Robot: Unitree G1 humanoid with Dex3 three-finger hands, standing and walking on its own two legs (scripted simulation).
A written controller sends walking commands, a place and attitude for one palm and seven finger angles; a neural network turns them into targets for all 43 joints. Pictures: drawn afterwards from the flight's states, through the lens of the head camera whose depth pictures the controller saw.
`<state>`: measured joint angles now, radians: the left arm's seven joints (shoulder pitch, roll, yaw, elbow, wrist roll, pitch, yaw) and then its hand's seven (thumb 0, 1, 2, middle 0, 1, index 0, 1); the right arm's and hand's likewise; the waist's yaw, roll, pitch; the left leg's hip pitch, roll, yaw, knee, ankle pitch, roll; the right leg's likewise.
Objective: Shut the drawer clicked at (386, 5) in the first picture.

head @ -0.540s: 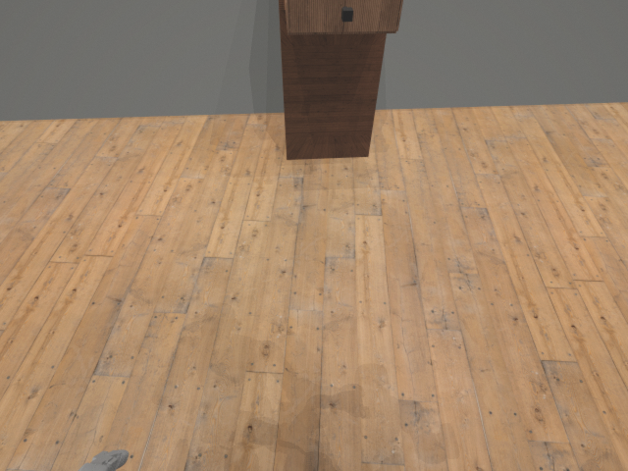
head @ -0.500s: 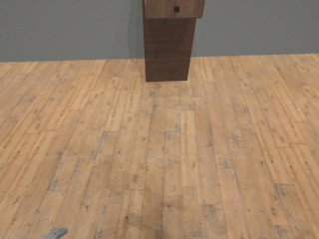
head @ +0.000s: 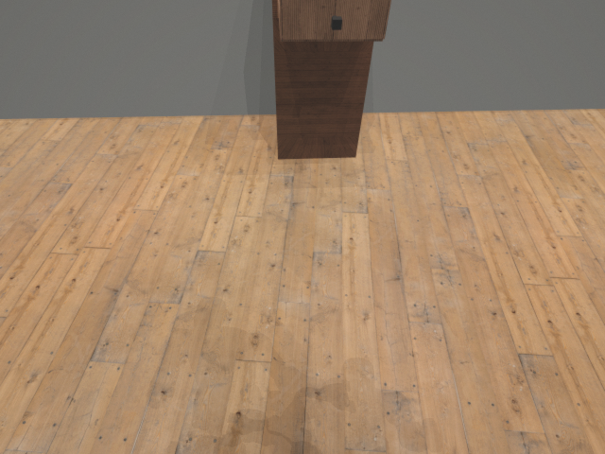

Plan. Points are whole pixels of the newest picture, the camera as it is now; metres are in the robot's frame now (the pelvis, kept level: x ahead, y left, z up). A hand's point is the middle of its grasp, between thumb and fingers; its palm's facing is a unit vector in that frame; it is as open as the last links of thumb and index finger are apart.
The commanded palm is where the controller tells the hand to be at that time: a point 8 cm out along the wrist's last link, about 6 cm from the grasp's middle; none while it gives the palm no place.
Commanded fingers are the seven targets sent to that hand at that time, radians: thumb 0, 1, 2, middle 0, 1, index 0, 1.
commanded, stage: stand and wait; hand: left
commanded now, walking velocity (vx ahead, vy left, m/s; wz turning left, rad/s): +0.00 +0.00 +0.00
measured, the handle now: (335, 21) +1.44 -0.02 +0.02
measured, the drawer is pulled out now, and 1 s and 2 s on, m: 0.24 0.24 0.24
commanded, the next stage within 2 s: look at it before walking up in 0.50 s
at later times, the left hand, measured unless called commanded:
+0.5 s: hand out of the picture +0.05 +0.24 -0.15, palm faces -0.03 -0.95 -0.32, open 7.4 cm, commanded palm none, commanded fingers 0.00 0.90 0.90 -0.20 -0.30 -0.20 -0.30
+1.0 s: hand out of the picture +0.05 +0.25 -0.15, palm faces -0.03 -0.94 -0.33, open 7.4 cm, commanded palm none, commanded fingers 0.00 0.90 0.90 -0.20 -0.30 -0.20 -0.30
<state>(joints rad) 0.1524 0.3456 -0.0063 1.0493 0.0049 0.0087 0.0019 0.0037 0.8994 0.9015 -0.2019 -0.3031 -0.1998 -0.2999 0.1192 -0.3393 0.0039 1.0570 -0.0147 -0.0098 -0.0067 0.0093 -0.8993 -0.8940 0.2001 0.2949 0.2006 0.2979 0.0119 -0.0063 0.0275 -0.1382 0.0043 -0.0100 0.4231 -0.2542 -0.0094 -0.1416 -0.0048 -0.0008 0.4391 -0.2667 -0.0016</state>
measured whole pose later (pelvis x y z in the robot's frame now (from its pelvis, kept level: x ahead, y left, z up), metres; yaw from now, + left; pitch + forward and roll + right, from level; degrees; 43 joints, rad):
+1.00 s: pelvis -0.02 +0.00 +0.00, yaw -1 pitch -2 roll +0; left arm 0.15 0.34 -0.01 1.09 0.01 0.00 0.00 0.00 0.90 0.90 -0.20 -0.30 -0.20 -0.30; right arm 0.12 -0.34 0.01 1.10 -0.01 -0.02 0.00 0.01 -0.90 -0.89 0.20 0.29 0.20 0.30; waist 0.01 0.00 0.03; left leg -0.14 0.01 0.00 0.37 -0.20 -0.01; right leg -0.14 0.00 0.01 0.39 -0.21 0.00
